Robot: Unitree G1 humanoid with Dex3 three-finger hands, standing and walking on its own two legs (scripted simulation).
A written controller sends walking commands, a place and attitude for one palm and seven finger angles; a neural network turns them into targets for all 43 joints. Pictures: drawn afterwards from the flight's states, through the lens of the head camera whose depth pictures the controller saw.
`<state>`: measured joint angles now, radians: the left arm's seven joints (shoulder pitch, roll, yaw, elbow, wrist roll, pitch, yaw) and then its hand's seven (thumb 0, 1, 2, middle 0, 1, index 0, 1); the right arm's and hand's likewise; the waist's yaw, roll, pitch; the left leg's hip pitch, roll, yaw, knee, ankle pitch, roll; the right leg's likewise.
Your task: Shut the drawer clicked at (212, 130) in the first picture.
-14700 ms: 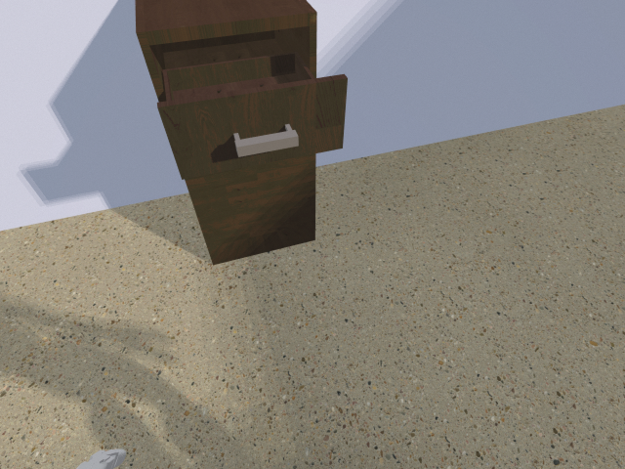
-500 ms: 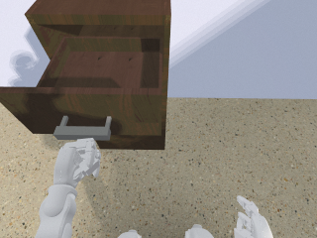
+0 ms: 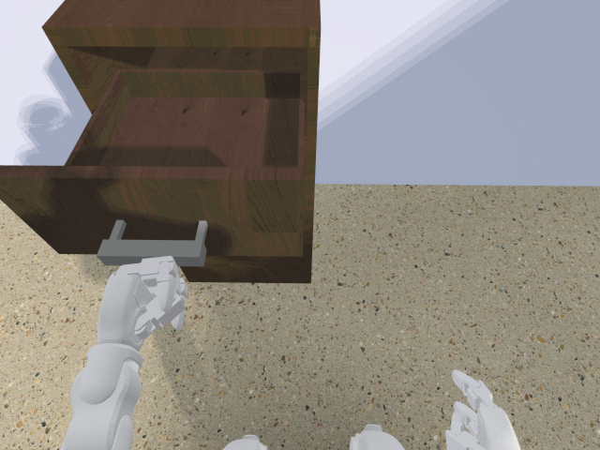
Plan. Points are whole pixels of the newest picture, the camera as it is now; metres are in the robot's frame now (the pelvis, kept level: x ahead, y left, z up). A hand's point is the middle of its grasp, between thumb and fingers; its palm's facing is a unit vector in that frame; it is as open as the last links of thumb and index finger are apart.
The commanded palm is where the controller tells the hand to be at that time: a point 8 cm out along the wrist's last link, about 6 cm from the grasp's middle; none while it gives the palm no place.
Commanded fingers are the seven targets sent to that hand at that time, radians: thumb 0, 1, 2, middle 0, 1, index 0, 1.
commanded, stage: push the drawer shut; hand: left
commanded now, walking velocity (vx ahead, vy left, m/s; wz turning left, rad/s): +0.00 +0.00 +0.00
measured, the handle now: (157, 239) +0.37 +0.21 +0.06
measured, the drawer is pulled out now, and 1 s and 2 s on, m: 0.29 0.18 0.07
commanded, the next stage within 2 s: none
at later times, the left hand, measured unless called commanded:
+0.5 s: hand (183, 270) +0.33 +0.17 +0.05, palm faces +0.01 -1.00 -0.05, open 3.0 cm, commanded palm +0.32 +0.22 +0.06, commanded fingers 0.00 0.90 0.90 -1.40 -1.60 -1.40 -1.60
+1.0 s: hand (188, 228) +0.40 +0.18 +0.05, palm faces +0.01 -1.00 -0.03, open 3.0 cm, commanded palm +0.38 +0.23 +0.06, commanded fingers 0.00 0.90 0.90 -1.40 -1.60 -1.40 -1.60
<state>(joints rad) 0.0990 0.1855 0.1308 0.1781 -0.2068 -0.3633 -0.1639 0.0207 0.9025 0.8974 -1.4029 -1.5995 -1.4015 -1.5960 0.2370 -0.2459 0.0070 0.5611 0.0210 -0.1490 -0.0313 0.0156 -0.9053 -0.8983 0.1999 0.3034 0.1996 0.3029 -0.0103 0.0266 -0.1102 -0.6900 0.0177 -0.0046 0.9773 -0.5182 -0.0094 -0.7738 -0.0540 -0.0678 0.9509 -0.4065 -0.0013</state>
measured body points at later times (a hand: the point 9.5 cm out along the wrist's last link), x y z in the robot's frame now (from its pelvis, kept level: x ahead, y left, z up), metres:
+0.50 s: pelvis -0.02 +0.00 +0.00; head +0.06 -0.01 +0.44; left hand +0.32 +0.22 +0.05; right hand +0.13 -0.24 -0.11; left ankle -0.02 +0.12 -0.68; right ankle +0.03 -0.12 -0.68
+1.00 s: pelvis -0.02 +0.00 +0.00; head +0.07 +0.01 +0.44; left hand +0.39 +0.23 +0.05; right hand +0.06 -0.26 -0.12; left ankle -0.02 +0.12 -0.68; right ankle +0.03 -0.12 -0.68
